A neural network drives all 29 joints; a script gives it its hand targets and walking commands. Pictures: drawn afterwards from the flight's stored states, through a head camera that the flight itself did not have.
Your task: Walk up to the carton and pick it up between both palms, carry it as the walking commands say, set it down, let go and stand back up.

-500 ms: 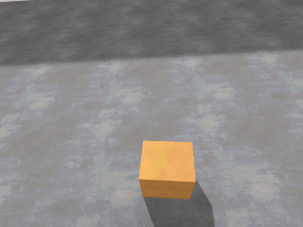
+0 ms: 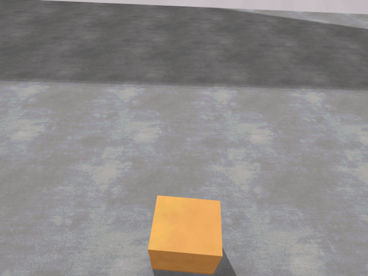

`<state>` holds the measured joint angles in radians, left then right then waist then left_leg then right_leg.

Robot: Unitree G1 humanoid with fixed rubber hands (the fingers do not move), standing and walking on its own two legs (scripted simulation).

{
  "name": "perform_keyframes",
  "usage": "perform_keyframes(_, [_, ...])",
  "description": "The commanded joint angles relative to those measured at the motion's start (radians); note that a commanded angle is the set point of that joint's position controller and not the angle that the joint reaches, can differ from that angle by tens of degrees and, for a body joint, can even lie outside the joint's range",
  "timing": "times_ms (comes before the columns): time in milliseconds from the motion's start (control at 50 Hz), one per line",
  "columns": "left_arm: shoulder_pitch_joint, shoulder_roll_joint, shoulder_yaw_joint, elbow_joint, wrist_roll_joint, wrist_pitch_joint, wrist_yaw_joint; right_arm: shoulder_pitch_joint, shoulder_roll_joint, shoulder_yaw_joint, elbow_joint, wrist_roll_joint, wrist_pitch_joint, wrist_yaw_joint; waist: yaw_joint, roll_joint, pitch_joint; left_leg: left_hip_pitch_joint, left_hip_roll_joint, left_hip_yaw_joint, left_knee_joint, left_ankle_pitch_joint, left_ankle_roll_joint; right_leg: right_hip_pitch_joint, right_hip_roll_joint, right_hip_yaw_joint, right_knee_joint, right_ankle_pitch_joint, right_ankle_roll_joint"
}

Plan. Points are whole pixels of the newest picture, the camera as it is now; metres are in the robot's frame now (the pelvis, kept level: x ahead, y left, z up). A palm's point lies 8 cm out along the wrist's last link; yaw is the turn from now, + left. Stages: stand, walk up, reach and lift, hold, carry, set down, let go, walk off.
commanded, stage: walk up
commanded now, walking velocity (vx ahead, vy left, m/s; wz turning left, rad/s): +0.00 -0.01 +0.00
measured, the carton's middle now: (185, 235) +0.45 -0.02 -0.62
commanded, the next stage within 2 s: stand in 0.28 s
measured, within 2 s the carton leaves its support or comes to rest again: neither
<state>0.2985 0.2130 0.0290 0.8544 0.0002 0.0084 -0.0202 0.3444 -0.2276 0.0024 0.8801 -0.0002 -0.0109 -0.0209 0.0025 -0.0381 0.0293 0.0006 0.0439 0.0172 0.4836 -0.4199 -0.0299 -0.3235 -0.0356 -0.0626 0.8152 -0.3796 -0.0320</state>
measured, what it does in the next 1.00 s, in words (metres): steps on the spot: right foot, then left foot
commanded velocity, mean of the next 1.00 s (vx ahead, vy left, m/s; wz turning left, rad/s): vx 0.00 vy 0.00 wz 0.00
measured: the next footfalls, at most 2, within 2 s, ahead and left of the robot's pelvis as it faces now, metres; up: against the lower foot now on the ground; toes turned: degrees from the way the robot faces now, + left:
right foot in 0.02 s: +0.08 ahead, -0.11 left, +0.00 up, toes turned -2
left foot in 0.36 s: +0.06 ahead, +0.12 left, +0.00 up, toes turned -1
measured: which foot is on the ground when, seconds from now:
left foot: down 0.00-0.06, up 0.08-0.34, down 0.36-1.00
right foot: up 0.00-0.00, down 0.02-1.00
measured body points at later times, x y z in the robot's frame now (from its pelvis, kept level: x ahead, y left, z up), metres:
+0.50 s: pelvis +0.01 -0.01 +0.01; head +0.02 +0.00 +0.46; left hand +0.06 +0.24 -0.14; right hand +0.09 -0.26 -0.12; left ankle +0.02 +0.12 -0.73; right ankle +0.04 -0.10 -0.73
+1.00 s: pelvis +0.01 +0.00 +0.01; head +0.02 +0.00 +0.46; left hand +0.06 +0.24 -0.13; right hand +0.09 -0.25 -0.13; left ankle +0.02 +0.12 -0.73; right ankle +0.04 -0.10 -0.73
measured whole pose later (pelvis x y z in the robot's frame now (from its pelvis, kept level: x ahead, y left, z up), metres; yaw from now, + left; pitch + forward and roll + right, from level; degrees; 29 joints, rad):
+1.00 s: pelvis +0.01 +0.00 +0.01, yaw +0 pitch -1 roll +0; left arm 0.30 0.20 0.03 0.86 0.00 0.01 0.02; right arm 0.22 -0.22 0.00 0.89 0.00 0.01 -0.02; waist 0.00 -0.01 0.03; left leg -0.27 0.02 0.02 0.55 -0.26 -0.02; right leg -0.29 -0.01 -0.08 0.54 -0.24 -0.04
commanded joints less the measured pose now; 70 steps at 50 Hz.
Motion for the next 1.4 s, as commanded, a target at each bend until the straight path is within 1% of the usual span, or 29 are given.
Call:
perform_keyframes(0, [0.092, 0.092, 0.020, -0.004, 0.009, -0.048, 0.024, -0.085, -0.104, -0.056, 0.024, 0.008, 0.012, -0.009, 0.067, 0.160, 0.024, -0.147, 0.003, 0.047, 0.121, 0.619, 0.033, 0.224, -0.044, 0.003, -0.430, 0.723, 0.025])
perform_keyframes(20, [0.176, 0.179, 0.035, 0.023, 0.016, -0.057, 0.032, -0.025, -0.052, -0.044, 0.002, 0.011, 0.017, -0.009, 0.063, -0.089, -0.080, -0.274, -0.066, 0.053, 0.278, 0.138, -0.008, 0.398, -0.217, 0.203, -0.380, 1.257, -0.025])
perform_keyframes(40, [0.234, 0.202, 0.029, 0.039, 0.010, -0.062, 0.037, 0.030, -0.021, -0.038, -0.001, 0.007, 0.033, -0.016, 0.035, -0.178, -0.156, -0.300, -0.071, -0.011, 0.334, -0.163, 0.004, 0.473, -0.338, 0.328, -0.381, 1.513, -0.084])
perform_keyframes(60, [0.238, 0.193, 0.030, 0.045, 0.007, -0.065, 0.041, -0.017, -0.053, -0.043, -0.012, 0.004, 0.040, -0.018, 0.054, -0.162, -0.140, -0.329, -0.064, -0.034, 0.391, -0.192, -0.001, 0.496, -0.336, 0.317, -0.368, 1.549, -0.115])
perform_keyframes(80, [0.216, 0.171, 0.023, 0.044, 0.009, -0.063, 0.048, -0.055, -0.050, -0.038, -0.022, 0.002, 0.042, -0.014, 0.056, -0.150, -0.123, -0.349, -0.059, -0.038, 0.414, -0.175, 0.003, 0.473, -0.313, 0.313, -0.380, 1.515, -0.107])
perform_keyframes(100, [0.176, 0.159, 0.021, 0.039, 0.008, -0.058, 0.054, -0.059, -0.042, -0.036, -0.021, -0.001, 0.044, -0.012, 0.042, -0.145, -0.105, -0.357, -0.046, -0.039, 0.401, -0.156, 0.009, 0.432, -0.295, 0.289, -0.394, 1.420, -0.104])
perform_keyframes(140, [0.081, 0.137, 0.020, -0.007, -0.002, -0.043, 0.060, -0.024, -0.034, -0.033, -0.004, -0.002, 0.057, -0.004, 0.008, -0.175, -0.103, -0.321, -0.032, -0.026, 0.321, -0.125, 0.017, 0.334, -0.262, 0.236, -0.421, 1.191, -0.088])
perform_keyframes(180, [0.044, 0.118, 0.018, -0.008, 0.005, -0.031, 0.058, -0.037, -0.027, -0.025, 0.003, -0.003, 0.062, 0.000, 0.003, -0.192, -0.082, -0.292, -0.039, -0.009, 0.220, -0.065, 0.017, 0.266, -0.227, 0.202, -0.444, 0.989, -0.081])
perform_keyframes(260, [0.021, 0.124, 0.019, -0.001, 0.014, -0.014, 0.051, -0.051, -0.030, -0.020, 0.010, -0.012, 0.049, -0.001, -0.015, -0.152, -0.102, -0.213, -0.031, 0.053, 0.028, 0.216, 0.004, 0.179, -0.200, 0.149, -0.421, 0.764, -0.066])
perform_keyframes(280, [0.013, 0.112, 0.016, -0.003, 0.015, -0.004, 0.048, -0.040, -0.021, -0.019, 0.007, -0.017, 0.039, -0.001, -0.029, -0.172, -0.135, -0.153, -0.020, 0.070, -0.006, 0.269, 0.007, 0.137, -0.159, 0.112, -0.442, 0.506, -0.050])
perform_keyframes(320, [-0.010, 0.084, 0.013, -0.025, 0.013, 0.006, 0.046, -0.053, -0.056, -0.033, 0.007, -0.024, 0.032, 0.002, -0.017, -0.071, -0.082, -0.141, 0.031, 0.000, -0.029, 0.310, 0.023, 0.036, -0.112, 0.088, -0.463, 0.178, -0.017])
perform_keyframes(360, [0.003, 0.073, 0.013, -0.034, 0.011, 0.009, 0.044, -0.076, -0.069, -0.037, -0.001, -0.024, 0.026, 0.002, 0.007, 0.007, -0.044, -0.211, 0.071, -0.064, -0.068, 0.240, 0.036, 0.037, -0.086, 0.085, -0.460, 0.067, -0.006])
perform_keyframes(380, [0.009, 0.072, 0.016, -0.034, 0.010, 0.011, 0.041, -0.077, -0.068, -0.038, -0.005, -0.024, 0.026, 0.001, 0.009, 0.014, -0.043, -0.232, 0.070, -0.059, -0.074, 0.182, 0.035, 0.035, -0.085, 0.100, -0.457, 0.036, -0.011])
perform_keyframes(400, [0.026, 0.062, 0.010, -0.027, 0.009, 0.011, 0.040, -0.104, -0.089, -0.046, -0.014, -0.024, 0.024, 0.002, 0.018, 0.091, -0.026, -0.267, 0.083, -0.088, -0.101, 0.108, 0.042, 0.046, -0.072, 0.095, -0.457, 0.030, -0.007])
perform_keyframes(420, [0.034, 0.067, 0.008, -0.024, 0.012, 0.009, 0.039, -0.127, -0.091, -0.048, -0.023, -0.025, 0.022, 0.003, 0.020, 0.126, -0.014, -0.285, 0.083, -0.101, -0.129, 0.094, 0.043, 0.060, -0.068, 0.090, -0.444, 0.057, -0.005])
perform_keyframes(500, [0.040, 0.074, 0.006, -0.021, 0.016, -0.002, 0.037, -0.136, -0.087, -0.047, -0.024, -0.021, 0.017, 0.004, 0.019, 0.172, -0.041, -0.295, 0.085, -0.114, -0.154, 0.122, 0.043, 0.093, -0.062, 0.072, -0.424, 0.100, 0.002])
perform_keyframes(560, [0.034, 0.083, 0.005, -0.020, 0.017, -0.005, 0.036, -0.136, -0.088, -0.047, -0.026, -0.019, 0.018, 0.005, 0.016, 0.148, -0.026, -0.302, 0.069, -0.101, -0.132, 0.135, 0.041, 0.082, -0.071, 0.084, -0.446, 0.087, -0.002])
perform_keyframes(680, [0.009, 0.110, 0.012, -0.028, 0.020, -0.009, 0.038, -0.114, -0.089, -0.047, -0.023, -0.016, 0.017, 0.006, 0.006, 0.027, -0.022, -0.278, 0.029, -0.053, -0.048, 0.198, 0.038, 0.044, -0.106, 0.126, -0.506, 0.038, -0.014])
perform_keyframes(760, [-0.006, 0.116, 0.018, -0.036, 0.021, -0.008, 0.040, -0.096, -0.088, -0.045, -0.018, -0.015, 0.015, 0.008, 0.003, -0.023, -0.026, -0.257, 0.017, -0.030, -0.014, 0.232, 0.036, 0.021, -0.116, 0.137, -0.515, 0.031, -0.019])
perform_keyframes(960, [-0.006, 0.105, 0.024, -0.037, 0.023, -0.006, 0.043, -0.107, -0.099, -0.047, -0.020, -0.015, 0.010, 0.005, 0.014, 0.036, -0.032, -0.273, 0.036, -0.044, -0.036, 0.232, 0.043, 0.027, -0.093, 0.108, -0.455, 0.077, -0.017])
perform_keyframes(980, [-0.357, 0.174, 0.037, -0.388, -0.007, 0.064, 0.016, -0.458, -0.110, -0.115, -0.371, -0.007, 0.082, 0.026, 0.018, 0.054, -0.049, -0.499, -0.042, 0.047, 0.067, -0.092, 0.028, -0.003, 0.038, 0.090, -0.287, -0.139, 0.016])
perform_keyframes(1000, [-0.562, 0.203, 0.048, -0.535, -0.001, 0.104, 0.014, -0.592, -0.139, -0.115, -0.446, 0.029, 0.128, 0.037, -0.012, 0.060, -0.028, -0.488, -0.043, 0.033, 0.053, -0.152, 0.031, 0.006, 0.036, 0.069, -0.265, -0.183, 0.012])
perform_keyframes(1040, [-0.439, 0.179, 0.077, -0.441, -0.007, 0.171, -0.002, -0.517, -0.164, -0.115, -0.419, 0.020, 0.198, 0.054, 0.006, 0.003, 0.022, -0.443, -0.056, 0.049, 0.062, -0.152, 0.034, -0.025, 0.009, 0.071, -0.289, -0.240, -0.008])
perform_keyframes(1060, [-0.399, 0.175, 0.089, -0.406, 0.003, 0.198, -0.011, -0.459, -0.145, -0.123, -0.367, 0.011, 0.222, 0.061, 0.010, 0.013, 0.062, -0.429, -0.061, 0.060, 0.070, -0.146, 0.032, -0.059, -0.008, 0.072, -0.299, -0.260, -0.020])
perform_keyframes(1100, [-0.316, 0.145, 0.073, -0.374, 0.023, 0.247, -0.016, -0.355, -0.124, -0.129, -0.310, -0.011, 0.271, 0.060, -0.009, 0.046, 0.088, -0.403, -0.055, 0.062, 0.054, -0.112, 0.035, -0.066, 0.005, 0.057, -0.304, -0.200, -0.025])
perform_keyframes(1140, [-0.261, 0.107, 0.060, -0.330, 0.046, 0.257, -0.022, -0.293, -0.095, -0.116, -0.269, -0.026, 0.284, 0.062, -0.009, 0.090, 0.129, -0.433, -0.051, 0.049, 0.028, -0.092, 0.032, 0.003, 0.022, 0.057, -0.305, -0.123, -0.016])
perform_keyframes(1220, [-0.303, 0.085, 0.058, -0.328, 0.070, 0.229, -0.030, -0.297, -0.062, -0.122, -0.245, -0.033, 0.255, 0.069, -0.024, 0.113, 0.142, -0.487, -0.056, 0.022, 0.051, 0.007, 0.034, 0.015, 0.034, 0.062, -0.276, -0.004, 0.004])
perform_keyframes(1300, [-0.390, 0.090, 0.073, -0.364, 0.038, 0.156, -0.030, -0.393, -0.072, -0.156, -0.293, -0.029, 0.179, 0.065, -0.034, 0.075, 0.007, -0.498, -0.062, 0.003, 0.155, 0.188, 0.047, -0.022, 0.050, 0.072, -0.197, 0.177, 0.021])
perform_keyframes(1380, [-0.406, 0.120, 0.098, -0.324, 0.006, 0.086, -0.028, -0.429, -0.075, -0.179, -0.321, -0.031, 0.109, 0.049, -0.032, 0.008, -0.164, -0.571, -0.076, -0.014, 0.249, 0.316, 0.047, 0.004, 0.056, 0.084, -0.094, 0.422, 0.040])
